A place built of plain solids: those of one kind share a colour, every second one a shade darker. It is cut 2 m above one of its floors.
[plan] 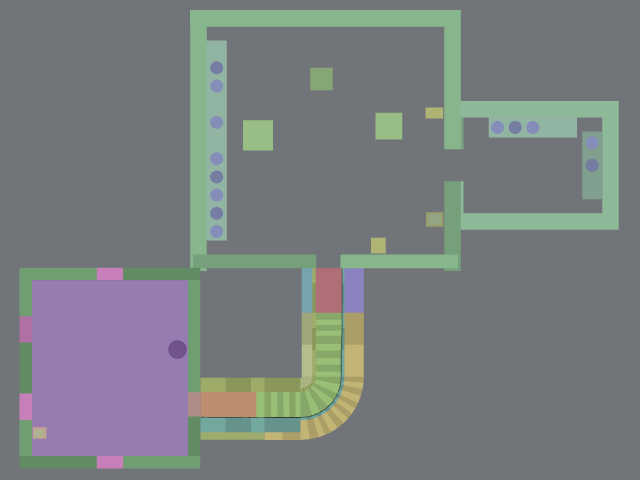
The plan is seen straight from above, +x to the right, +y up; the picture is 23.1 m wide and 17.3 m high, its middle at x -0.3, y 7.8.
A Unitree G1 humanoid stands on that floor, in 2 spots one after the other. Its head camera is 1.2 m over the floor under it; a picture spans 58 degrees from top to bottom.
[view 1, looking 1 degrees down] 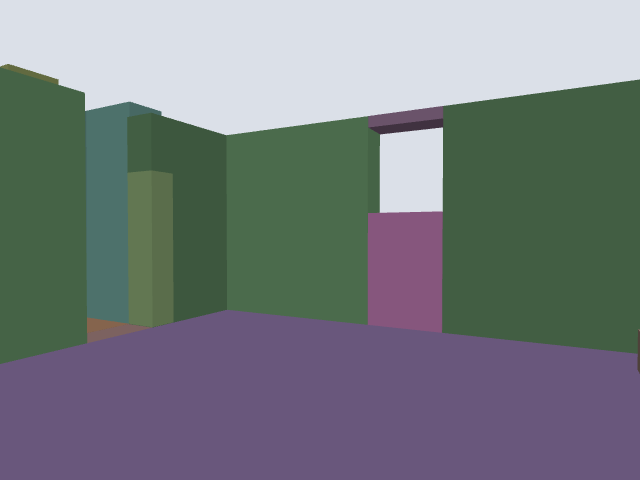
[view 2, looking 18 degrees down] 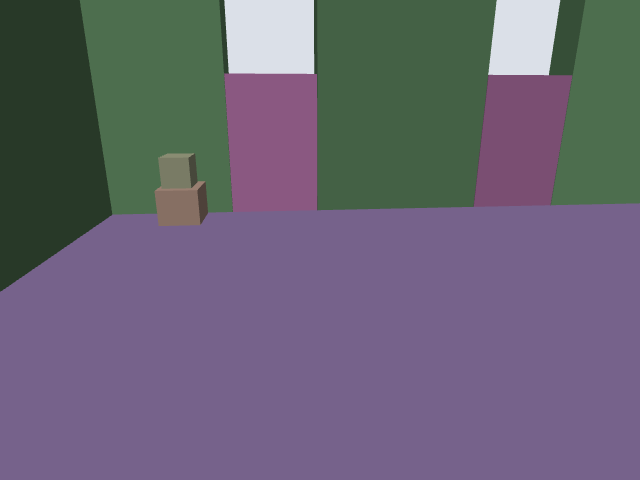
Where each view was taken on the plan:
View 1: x -9.48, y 5.25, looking -62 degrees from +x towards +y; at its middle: wall_yard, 5.94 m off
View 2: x -5.90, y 1.88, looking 175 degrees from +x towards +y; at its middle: floor_yard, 3.88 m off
